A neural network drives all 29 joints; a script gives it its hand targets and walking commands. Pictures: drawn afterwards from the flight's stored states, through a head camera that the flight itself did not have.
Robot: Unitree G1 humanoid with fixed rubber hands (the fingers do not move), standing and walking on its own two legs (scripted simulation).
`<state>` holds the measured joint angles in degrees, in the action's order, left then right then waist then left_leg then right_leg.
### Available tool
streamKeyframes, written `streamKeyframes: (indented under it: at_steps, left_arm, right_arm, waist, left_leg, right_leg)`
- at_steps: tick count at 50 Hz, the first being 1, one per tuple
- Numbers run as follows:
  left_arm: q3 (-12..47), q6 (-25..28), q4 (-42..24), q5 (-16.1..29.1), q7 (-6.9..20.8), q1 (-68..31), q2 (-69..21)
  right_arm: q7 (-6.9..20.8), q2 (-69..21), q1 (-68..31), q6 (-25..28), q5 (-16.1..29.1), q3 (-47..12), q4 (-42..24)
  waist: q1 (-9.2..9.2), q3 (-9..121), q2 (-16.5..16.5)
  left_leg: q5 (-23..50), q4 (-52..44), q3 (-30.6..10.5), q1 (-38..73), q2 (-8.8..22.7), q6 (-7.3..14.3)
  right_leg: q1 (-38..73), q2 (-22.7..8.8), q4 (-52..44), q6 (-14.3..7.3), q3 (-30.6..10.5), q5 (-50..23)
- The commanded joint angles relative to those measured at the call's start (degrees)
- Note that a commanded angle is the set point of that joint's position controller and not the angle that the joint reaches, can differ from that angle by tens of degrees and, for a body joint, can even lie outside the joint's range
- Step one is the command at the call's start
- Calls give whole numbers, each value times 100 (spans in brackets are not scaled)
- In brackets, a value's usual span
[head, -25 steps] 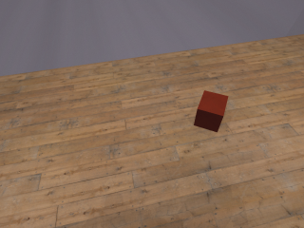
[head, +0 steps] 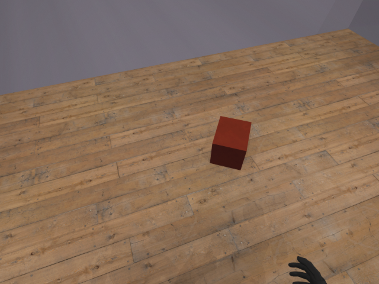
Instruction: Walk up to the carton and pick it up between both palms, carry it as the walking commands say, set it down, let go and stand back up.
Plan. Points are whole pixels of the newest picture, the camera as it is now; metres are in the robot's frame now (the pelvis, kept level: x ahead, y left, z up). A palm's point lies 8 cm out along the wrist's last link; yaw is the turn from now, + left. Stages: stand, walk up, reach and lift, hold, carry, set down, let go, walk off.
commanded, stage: walk up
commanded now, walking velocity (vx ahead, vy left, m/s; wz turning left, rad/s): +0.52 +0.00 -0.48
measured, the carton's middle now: (230, 142) +1.01 -0.22 -0.66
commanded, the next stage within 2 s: none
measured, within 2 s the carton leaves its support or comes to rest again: neither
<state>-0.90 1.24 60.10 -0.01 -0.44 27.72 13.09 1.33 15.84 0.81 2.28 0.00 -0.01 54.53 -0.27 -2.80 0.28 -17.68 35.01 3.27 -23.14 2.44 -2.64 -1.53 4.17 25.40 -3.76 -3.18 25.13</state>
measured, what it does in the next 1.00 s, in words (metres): walks ahead: right foot, then left foot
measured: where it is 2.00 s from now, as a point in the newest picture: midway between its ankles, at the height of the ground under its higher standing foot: (214, 229)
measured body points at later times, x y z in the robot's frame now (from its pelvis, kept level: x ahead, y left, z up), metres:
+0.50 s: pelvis +0.22 -0.07 +0.00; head +0.24 -0.08 +0.44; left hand +0.37 +0.15 -0.14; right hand +0.21 -0.33 -0.15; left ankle +0.12 +0.09 -0.64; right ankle +0.25 -0.18 -0.73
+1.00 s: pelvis +0.40 -0.08 +0.01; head +0.45 -0.06 +0.46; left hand +0.53 +0.14 -0.15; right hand +0.34 -0.32 -0.12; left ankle +0.38 +0.06 -0.73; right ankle +0.38 -0.21 -0.68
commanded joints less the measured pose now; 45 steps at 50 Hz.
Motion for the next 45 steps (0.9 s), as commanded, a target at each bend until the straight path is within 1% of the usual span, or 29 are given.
streamKeyframes:
  at_steps: [1, 2, 3, 4, 6, 8, 10, 12, 13, 15, 16, 17, 18, 19, 20, 23, 26, 31, 33, 34, 35, 36, 37, 38, 39, 40, 41, 44, 45]
  left_arm:
    - [-173, 368, -912, 85, -52, -822, 527]
    - [-230, 318, -810, 45, -52, -954, 635]
    - [-210, 298, -799, -4, 16, -1197, 564]
    - [-196, 269, -864, -76, 70, -1412, 470]
    - [-118, 175, -954, -140, 170, -1535, 372]
    - [-104, 93, -1052, -167, 265, -1806, 329]
    - [-92, 60, -1017, -160, 356, -1871, 321]
    - [-26, 98, -942, -146, 417, -1766, 259]
    - [-16, 107, -875, -141, 406, -1631, 316]
    - [-137, 166, -538, -173, 307, -831, 613]
    - [-315, 225, -263, -267, 230, -44, 978]
    - [-515, 250, -152, -337, 131, 728, 1670]
    - [-543, 212, -205, -286, 63, 718, 2041]
    - [-490, 203, -365, -250, 57, 157, 1874]
    - [-444, 208, -478, -237, 41, -443, 1611]
    - [-318, 236, -606, -215, 87, -1345, 1046]
    - [-284, 331, -425, -222, 81, -1066, 1051]
    - [-323, 308, -253, -248, 44, -856, 1235]
    - [-320, 254, -275, -180, 59, -1039, 1224]
    - [-332, 217, -278, -71, 76, -1208, 1139]
    - [-265, 246, -294, -20, 84, -1137, 806]
    - [-158, 297, -537, -37, 87, -1186, 398]
    - [-181, 216, -585, -56, 46, -1141, 395]
    - [-263, 177, -537, -69, 42, -1262, 594]
    - [-241, 169, -447, -74, 55, -1344, 524]
    - [-205, 160, -441, -110, 77, -1325, 439]
    - [-163, 100, -387, -130, 116, -1261, 463]
    - [-118, -38, -390, -118, 159, -1446, 430]
    - [-156, -99, -476, -128, 176, -1675, 509]
  right_arm:
    - [-165, 1480, 2983, 178, -343, 636, 288]
    - [-157, 1150, 2653, 147, -305, 520, 225]
    - [-151, 754, 2298, 178, -313, 406, 182]
    - [-166, 526, 2059, 214, -312, 338, 218]
    - [-207, 372, 1838, 258, -278, 277, 232]
    - [-191, 500, 1698, 287, -220, 340, 131]
    - [-220, 711, 1528, 282, -187, 492, 5]
    - [-172, 739, 1463, 248, -197, 524, 0]
    - [-134, 753, 1464, 219, -185, 506, -5]
    - [-63, 718, 1425, 174, -174, 434, -9]
    - [-33, 538, 1427, 173, -196, 349, -120]
    - [-16, 235, 1561, 125, -170, 237, -265]
    - [-1, 263, 1564, 95, -163, 228, -519]
    - [5, 416, 1361, 56, -178, 318, -561]
    - [0, 415, 1206, 52, -207, 345, -595]
    - [3, 270, 1280, -30, -223, 345, -451]
    - [20, 268, 943, -98, -182, 354, -398]
    - [44, 149, 172, -42, -107, 201, -316]
    - [29, 123, 458, 52, -78, 174, -170]
    - [4, 195, 1063, 133, -65, 188, 67]
    - [-76, 594, 1899, 229, -98, 325, 389]
    - [-148, 1262, 2578, 255, -219, 547, 558]
    - [-166, 1431, 2894, 183, -211, 538, 544]
    - [-166, 1195, 2587, 145, -141, 466, 451]
    - [-166, 919, 2381, 199, -128, 391, 420]
    - [-192, 659, 2152, 228, -153, 311, 389]
    - [-206, 560, 1899, 230, -155, 252, 331]
    - [-224, 598, 1906, 168, -105, 290, 274]
    - [-278, 765, 2199, 129, -86, 402, 266]
  waist:
    - [849, 2026, -1497]
    - [666, 1795, -651]
    - [589, 1472, -265]
    - [519, 1165, -223]
    - [430, 653, -550]
    - [281, 181, -487]
    - [108, 127, -432]
    - [-63, 307, -1059]
    - [-140, 421, -1152]
    - [-512, 1077, -748]
    - [-896, 1626, -173]
    - [-1059, 1806, 1144]
    - [-902, 1672, 1347]
    - [-689, 1086, 650]
    - [-558, 430, 567]
    - [-168, -339, 601]
    - [-221, -250, 495]
    - [-381, -349, 556]
    - [-92, -119, 662]
    - [251, 269, 745]
    - [545, 914, 136]
    - [730, 1302, -1759]
    - [623, 1177, -1597]
    - [562, 886, -1234]
    - [448, 579, -939]
    - [365, 499, -959]
    - [301, 605, -1124]
    - [281, 687, -1053]
    - [344, 735, -968]
  left_leg:
    - [2345, -1405, -2822, 5583, 2950, 1286]
    - [2577, -1112, -2403, 5003, 2728, 1442]
    - [2567, -991, -1752, 4490, 2467, 1344]
    - [2447, -1161, -1439, 4114, 2279, 1177]
    - [2108, -1564, -1049, 3504, 2077, 1023]
    - [1967, -1961, -878, 2626, 2289, 956]
    - [2103, -1966, -464, 2141, 2249, 816]
    - [1951, -1784, 222, 1743, 1751, 542]
    - [2225, -1496, 486, 1774, 1510, 464]
    - [2934, 40, 870, 1585, 1008, 303]
    - [1846, 1232, 816, 657, 749, 194]
    - [-1131, 2903, 535, -988, -45, 44]
    - [-1724, 3686, -217, -1804, -107, 111]
    - [-1360, 3978, -551, -1777, 181, 161]
    - [-899, 3850, -512, -1876, 366, 190]
    - [-408, 3203, -366, -1040, 588, 147]
    - [-442, 2262, -216, -626, 549, 25]
    - [-571, 464, 15, -288, 349, -66]
    - [-46, -494, 259, 576, 156, -56]
    - [792, -1288, 415, 1638, 89, -1]
    - [1224, -1366, -225, 3086, 598, 138]
    - [1909, -1760, -1984, 4102, 2120, 493]
    - [2435, -1799, -2875, 4121, 2729, 765]
    - [3032, -1609, -2547, 3696, 2592, 1076]
    - [4226, -1300, -2023, 3444, 2369, 980]
    - [5173, -1118, -1468, 3370, 2065, 892]
    - [5352, -1063, -983, 3359, 1794, 719]
    - [5128, -1180, -752, 3120, 1717, 751]
    - [5615, -1132, -954, 3362, 1985, 859]
  right_leg:
    - [-4373, -185, 4358, 197, 168, 338]
    - [-4349, -609, 4723, 174, -89, 358]
    - [-4548, -822, 4756, 192, -54, 102]
    - [-4657, -926, 4538, 233, -24, -119]
    - [-4609, -1000, 3926, 387, 116, -297]
    - [-4165, -1090, 2965, 473, 290, -352]
    - [-3459, -1029, 2013, 477, 475, -617]
    - [-2524, -752, 1359, 368, 873, -1111]
    - [-2145, -584, 1018, 287, 1067, -1381]
    - [-731, -341, 541, 81, 1274, -1709]
    - [548, -808, 720, -115, 569, -1582]
    - [1695, -2372, 1, -485, -2348, -1212]
    - [1817, -3172, -787, -835, -4165, -962]
    - [1054, -2934, -962, -920, -3802, -58]
    - [332, -2675, -1127, -799, -3217, 286]
    - [-1228, -2132, -1384, -507, -2059, -239]
    - [-1226, -2072, -1280, -583, -1612, -1542]
    - [-682, -2128, -1190, -759, -1427, -1973]
    - [-881, -1809, -805, -609, -1020, -2510]
    - [-1135, -1315, -251, -371, -436, -2456]
    - [-1773, -787, 1055, -64, -43, -2291]
    - [-3239, -251, 2637, 260, 480, -137]
    - [-3652, -432, 3268, 375, 342, 678]
    - [-3625, -646, 3695, 412, 149, 592]
    - [-3706, -741, 3852, 413, 169, 266]
    - [-3712, -797, 3770, 446, 209, 36]
    - [-3623, -811, 3653, 503, 267, -171]
    - [-3399, -690, 2966, 635, 567, -181]
    - [-3645, -740, 2882, 668, 550, -184]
